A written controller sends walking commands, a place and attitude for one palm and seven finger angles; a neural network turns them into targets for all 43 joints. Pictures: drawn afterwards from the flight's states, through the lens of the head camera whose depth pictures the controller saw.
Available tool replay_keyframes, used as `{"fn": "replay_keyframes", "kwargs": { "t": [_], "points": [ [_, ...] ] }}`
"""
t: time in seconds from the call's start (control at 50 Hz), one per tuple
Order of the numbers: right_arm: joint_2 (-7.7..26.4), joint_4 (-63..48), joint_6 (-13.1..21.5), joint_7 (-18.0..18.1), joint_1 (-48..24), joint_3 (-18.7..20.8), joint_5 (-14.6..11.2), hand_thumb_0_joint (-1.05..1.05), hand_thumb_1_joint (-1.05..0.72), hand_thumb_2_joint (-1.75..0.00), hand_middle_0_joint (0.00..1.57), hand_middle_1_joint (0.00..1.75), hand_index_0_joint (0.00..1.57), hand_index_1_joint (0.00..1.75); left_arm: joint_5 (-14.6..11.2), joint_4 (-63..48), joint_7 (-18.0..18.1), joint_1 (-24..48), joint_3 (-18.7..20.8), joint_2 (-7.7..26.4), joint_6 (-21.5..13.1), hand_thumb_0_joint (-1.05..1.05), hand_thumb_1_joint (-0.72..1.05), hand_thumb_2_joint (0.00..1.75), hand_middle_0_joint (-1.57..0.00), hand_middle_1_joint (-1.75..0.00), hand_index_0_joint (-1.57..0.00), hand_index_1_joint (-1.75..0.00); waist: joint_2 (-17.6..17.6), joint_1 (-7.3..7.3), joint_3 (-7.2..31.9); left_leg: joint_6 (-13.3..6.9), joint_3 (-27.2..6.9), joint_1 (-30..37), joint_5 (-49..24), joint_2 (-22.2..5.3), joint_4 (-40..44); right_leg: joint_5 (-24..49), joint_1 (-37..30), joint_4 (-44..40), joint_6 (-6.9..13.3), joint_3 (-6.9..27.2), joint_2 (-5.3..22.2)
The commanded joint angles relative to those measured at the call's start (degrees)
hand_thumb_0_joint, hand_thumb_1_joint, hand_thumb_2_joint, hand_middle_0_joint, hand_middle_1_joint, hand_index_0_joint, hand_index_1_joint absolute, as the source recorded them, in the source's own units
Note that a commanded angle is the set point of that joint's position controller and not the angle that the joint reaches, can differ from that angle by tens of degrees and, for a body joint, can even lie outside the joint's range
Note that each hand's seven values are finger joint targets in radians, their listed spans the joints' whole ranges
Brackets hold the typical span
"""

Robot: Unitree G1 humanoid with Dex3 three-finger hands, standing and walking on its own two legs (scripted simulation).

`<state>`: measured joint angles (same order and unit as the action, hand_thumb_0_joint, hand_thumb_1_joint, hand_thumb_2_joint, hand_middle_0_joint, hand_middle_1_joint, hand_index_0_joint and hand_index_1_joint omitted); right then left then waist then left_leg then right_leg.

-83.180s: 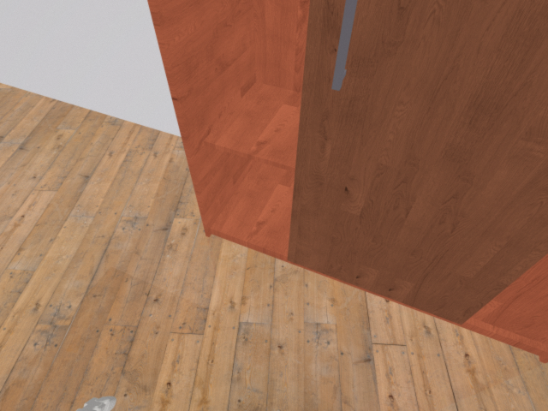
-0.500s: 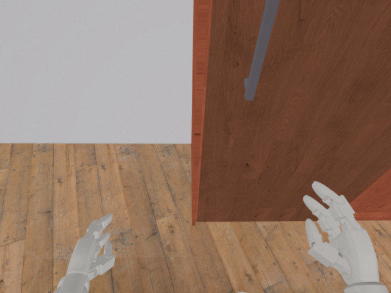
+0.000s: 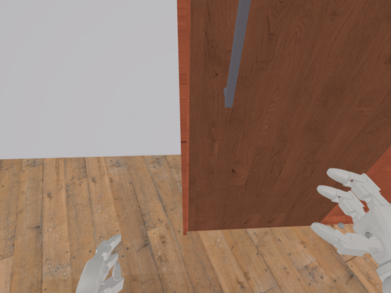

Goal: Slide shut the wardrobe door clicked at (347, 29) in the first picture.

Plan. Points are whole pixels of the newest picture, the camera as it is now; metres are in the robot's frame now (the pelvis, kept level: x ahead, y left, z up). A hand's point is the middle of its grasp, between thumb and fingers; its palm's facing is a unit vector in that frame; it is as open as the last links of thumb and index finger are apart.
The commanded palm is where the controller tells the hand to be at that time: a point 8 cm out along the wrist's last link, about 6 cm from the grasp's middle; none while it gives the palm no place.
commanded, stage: raise the hand with hooked fingers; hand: right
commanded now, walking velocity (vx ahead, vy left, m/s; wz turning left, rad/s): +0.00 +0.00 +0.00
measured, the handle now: (236, 36) +0.53 -0.05 +0.29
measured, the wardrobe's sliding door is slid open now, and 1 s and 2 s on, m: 0.00 0.00 0.00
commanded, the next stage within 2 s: move the hooked fingers beside the handle in 1.30 s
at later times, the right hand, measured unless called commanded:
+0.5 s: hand out of the picture +0.25 -0.26 +0.21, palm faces +0.00 +0.99 -0.15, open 13.6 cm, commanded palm +0.22 -0.30 +0.23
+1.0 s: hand out of the picture +0.29 -0.26 +0.28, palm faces -0.03 +0.99 -0.16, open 13.9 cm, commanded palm +0.25 -0.30 +0.29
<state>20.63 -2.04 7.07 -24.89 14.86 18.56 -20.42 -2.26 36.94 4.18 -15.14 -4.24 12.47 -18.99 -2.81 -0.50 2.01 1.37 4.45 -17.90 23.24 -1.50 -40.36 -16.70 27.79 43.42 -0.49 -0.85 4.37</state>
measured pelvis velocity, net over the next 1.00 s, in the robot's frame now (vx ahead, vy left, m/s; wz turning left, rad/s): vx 0.02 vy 0.02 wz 0.00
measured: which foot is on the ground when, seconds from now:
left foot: down 0.00-1.00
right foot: down 0.00-1.00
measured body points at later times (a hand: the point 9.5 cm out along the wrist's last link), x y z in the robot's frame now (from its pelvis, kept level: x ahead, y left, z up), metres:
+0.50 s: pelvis +0.00 +0.00 +0.02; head -0.03 +0.02 +0.47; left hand +0.21 +0.21 -0.03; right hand +0.24 -0.31 +0.22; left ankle -0.02 +0.14 -0.71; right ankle +0.06 -0.12 -0.71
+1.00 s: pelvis +0.02 +0.02 +0.03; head -0.02 +0.05 +0.47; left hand +0.22 +0.25 -0.04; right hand +0.29 -0.32 +0.29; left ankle -0.02 +0.14 -0.71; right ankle +0.06 -0.12 -0.71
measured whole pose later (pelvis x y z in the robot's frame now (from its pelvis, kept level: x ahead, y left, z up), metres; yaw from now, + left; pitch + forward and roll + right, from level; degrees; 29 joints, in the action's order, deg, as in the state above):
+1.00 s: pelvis +0.02 +0.02 +0.03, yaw +0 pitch -4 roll +0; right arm 34.2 9.0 -17.7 -34.1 -15.7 29.5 -19.4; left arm -5.7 36.3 3.4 -11.2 -5.0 18.2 -12.8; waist -4.9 -3.2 1.2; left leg 0.5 4.4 -3.5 17.3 -1.6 -24.8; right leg -9.8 12.0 25.8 -1.3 -1.8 3.4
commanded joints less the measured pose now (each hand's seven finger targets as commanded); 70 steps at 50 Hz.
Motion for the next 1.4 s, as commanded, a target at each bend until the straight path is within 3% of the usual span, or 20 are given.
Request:
{"fn": "replay_keyframes", "kwargs": {
  "t": [0.0,0.1,0.14,0.2,0.28,0.36,0.42,0.46,0.54,0.64,0.78,0.86,0.9,0.98,1.04,1.1,1.16,1.22,1.28,1.38],
  "points": [
    [9.37,-12.0,1.68,0.34,-8.17,5.33,-2.0,0.0,0.06,-0.49,0.27,0.92,0.27,0.92,-0.37,-9.98,0.53,8.05,3.47,9.55,-4.98,0.0,0.9,0.9,-0.2,-0.3,-0.2,-0.3,0.7,-1.61,5.84,-1.64,0.23,-3.25,-6.24,3.38,10.21,1.33,-11.57,-11.19,1.59,2.69,-2.84],
    [12.74,-14.78,-0.12,0.41,-14.44,7.24,-1.16,0.0,0.17,-0.44,0.28,0.99,0.28,0.99,-0.61,-9.19,0.88,7.85,3.21,9.99,-5.64,0.0,0.9,0.9,-0.2,-0.3,-0.2,-0.3,-1.54,-1.82,6.56,-1.82,0.56,-0.37,-6.81,3.28,12.42,1.61,-15.51,-14.24,1.51,2.87,-2.72],
    [13.39,-16.21,-0.98,0.51,-15.95,7.66,-0.94,0.0,0.22,-0.42,0.28,1.02,0.28,1.02,-0.71,-9.22,0.92,8.2,3.01,9.8,-5.82,0.0,0.9,0.9,-0.2,-0.3,-0.2,-0.3,-4.9,-2.11,6.82,-2.03,0.66,0.76,-7.7,3.08,13.24,2.28,-17.44,-15.48,1.38,2.95,-2.81],
    [15.46,-14.8,-2.76,0.38,-17.88,9.54,-1.04,0.0,0.29,-0.39,0.29,1.07,0.29,1.07,-0.75,-8.52,1.09,8.48,2.71,9.88,-5.43,0.0,0.9,0.9,-0.2,-0.3,-0.2,-0.3,-3.42,-2.37,5.62,-2.07,0.52,2.14,-8.9,3.3,15.21,3.09,-18.94,-16.91,1.43,2.9,-2.77],
    [16.02,-13.65,-5.83,-0.75,-23.8,9.47,-1.28,0.0,0.38,-0.35,0.29,1.12,0.29,1.12,-1.19,-8.52,1.31,9.7,2.06,9.67,-4.31,0.0,0.9,0.9,-0.2,-0.3,-0.2,-0.3,-5.35,-2.2,3.75,-2.06,0.55,2.8,-8.85,3.14,17.01,2.05,-20.4,-19.23,1.25,2.94,-2.98],
    [18.37,-11.38,-8.79,-2.02,-28.56,10.73,-1.36,0.0,0.48,-0.31,0.3,1.18,0.3,1.18,-1.4,-8.65,1.4,10.77,1.46,9.67,-3.11,0.0,0.9,0.9,-0.2,-0.3,-0.2,-0.3,-2.78,-2.32,3.73,-2.02,0.32,4.12,-9.38,3.2,18.89,2.64,-21.73,-20.33,1.51,2.75,-3.24],
    [20.93,-10.0,-10.84,-3.14,-31.45,12.37,-1.38,0.0,0.5,-0.3,0.3,1.2,0.3,1.2,-1.53,-8.68,1.31,11.52,0.98,9.55,-2.12,0.0,0.9,0.9,-0.2,-0.3,-0.2,-0.3,-4.48,-2.68,4.22,-2.13,-0.28,5.03,-10.75,3.06,20.23,4.04,-22.82,-20.3,1.62,2.0,-3.73],
    [21.85,-8.79,-11.98,-3.89,-34.32,12.81,-1.45,0.0,0.5,-0.3,0.3,1.2,0.3,1.2,-1.68,-8.77,1.35,12.05,0.82,9.57,-1.52,0.0,0.9,0.9,-0.2,-0.3,-0.2,-0.3,-2.07,-2.37,4.8,-1.95,-0.16,5.55,-11.55,3.05,20.71,4.74,-23.57,-20.56,1.76,2.0,-3.82],
    [24.58,-8.13,-13.98,-4.92,-39.24,14.06,-1.35,0.0,0.5,-0.3,0.3,1.2,0.3,1.2,-1.91,-9.08,1.18,13.02,0.53,9.5,-0.6,0.0,0.9,0.9,-0.2,-0.3,-0.2,-0.3,-3.64,-2.63,6.01,-1.99,-0.58,6.35,-13.84,2.77,21.51,6.68,-25.23,-20.48,1.94,1.47,-4.32],
    [28.05,-4.26,-16.72,-6.42,-43.34,16.08,-1.34,0.0,0.5,-0.3,0.3,1.2,0.3,1.2,-2.24,-8.97,0.84,13.63,0.47,10.01,0.27,0.0,0.9,0.9,-0.2,-0.3,-0.2,-0.3,-0.99,-2.86,6.04,-1.71,-0.94,6.91,-16.88,2.38,22.21,8.8,-25.61,-20.33,2.33,1.29,-4.69],
    [32.11,-1.22,-20.01,-8.01,-51.01,17.23,-0.44,0.0,0.5,-0.3,0.3,1.2,0.3,1.2,-2.88,-9.76,0.35,14.26,0.75,10.69,1.23,0.0,0.9,0.9,-0.2,-0.3,-0.2,-0.3,-1.32,-2.99,7.95,-1.5,-0.95,7.16,-18.12,1.96,22.07,10.13,-27.25,-20.52,2.62,1.27,-5.11],
    [28.33,5.69,-22.34,-9.61,-46.28,14.38,-0.55,0.0,0.5,-0.3,0.3,1.2,0.3,1.2,-3.38,-9.86,-0.42,13.94,1.06,11.3,2.44,0.0,0.9,0.9,-0.2,-0.3,-0.2,-0.3,1.43,-2.92,4.81,-0.92,-1.28,5.43,-18.97,1.65,21.7,9.91,-24.98,-19.94,2.51,0.58,-4.9],
    [29.27,2.59,-22.23,-9.65,-46.41,15.08,-0.62,0.0,0.5,-0.3,0.3,1.2,0.3,1.2,-3.33,-10.97,-0.79,14.33,1.36,11.27,2.67,0.0,0.9,0.9,-0.2,-0.3,-0.2,-0.3,1.82,-3.35,7.64,-0.81,-1.81,6.45,-20.94,1.6,21.03,11.78,-26.14,-18.94,2.64,0.34,-5.03],
    [31.5,-4.01,-20.85,-8.32,-48.75,17.82,-0.76,0.0,0.5,-0.3,0.3,1.2,0.3,1.2,-3.04,-12.06,-0.77,14.3,1.52,11.1,2.77,0.0,0.9,0.9,-0.2,-0.3,-0.2,-0.3,-0.97,-3.48,11.03,-1.51,-0.6,7.83,-22.53,2.04,19.84,14.12,-28.48,-19.16,2.59,0.46,-5.01],
    [32.39,-4.69,-20.3,-6.93,-48.08,19.58,-0.87,0.0,0.5,-0.3,0.3,1.2,0.3,1.2,-2.72,-11.63,-0.56,14.07,1.52,10.89,2.8,0.0,0.9,0.9,-0.2,-0.3,-0.2,-0.3,-2.05,-3.63,9.72,-1.66,-0.76,7.58,-22.62,2.09,20.24,14.23,-28.14,-19.31,2.71,0.39,-4.9],
    [31.15,-3.62,-21.15,-6.18,-48.02,18.23,-0.4,0.0,0.5,-0.3,0.3,1.2,0.3,1.2,-2.7,-10.98,-0.32,13.89,1.41,10.69,3.17,0.0,0.9,0.9,-0.2,-0.3,-0.2,-0.3,-1.84,-3.44,7.8,-1.69,-0.63,7.25,-22.12,2.11,20.54,13.9,-27.29,-19.44,2.5,0.16,-4.54],
    [30.19,-5.46,-22.11,-6.1,-49.8,16.53,0.57,0.0,0.5,-0.3,0.3,1.2,0.3,1.2,-2.89,-11.28,-0.06,14.17,1.4,10.53,3.28,0.0,0.9,0.9,-0.2,-0.3,-0.2,-0.3,-6.01,-2.92,8.88,-1.98,-0.3,7.32,-23.2,2.04,19.85,14.97,-28.91,-19.78,2.36,0.23,-4.62],
    [30.19,-4.28,-22.57,-6.35,-48.52,16.68,0.3,0.0,0.5,-0.3,0.3,1.2,0.3,1.2,-2.77,-11.04,0.21,13.99,1.18,10.43,3.61,0.0,0.9,0.9,-0.2,-0.3,-0.2,-0.3,-1.83,-2.77,8.86,-1.85,-0.15,7.5,-23.41,2.24,20.25,14.86,-28.74,-19.74,2.55,0.57,-4.52],
    [30.39,-4.86,-22.78,-6.84,-49.04,16.92,0.11,0.0,0.5,-0.3,0.3,1.2,0.3,1.2,-2.75,-11.24,0.2,14.23,1.12,10.52,3.76,0.0,0.9,0.9,-0.2,-0.3,-0.2,-0.3,-3.99,-2.9,10.25,-2.04,0.04,7.83,-23.47,2.21,19.83,15.2,-29.49,-19.96,2.39,0.81,-4.6],
    [29.93,-3.09,-23.19,-6.97,-48.35,16.77,-0.06,0.0,0.5,-0.3,0.3,1.2,0.3,1.2,-2.76,-11.01,0.11,14.43,1.02,10.4,4.34,0.0,0.9,0.9,-0.2,-0.3,-0.2,-0.3,-1.99,-2.8,9.18,-2.04,0.46,7.39,-23.59,2.31,19.82,15.26,-28.93,-20.01,2.37,0.86,-4.48]
  ]
}}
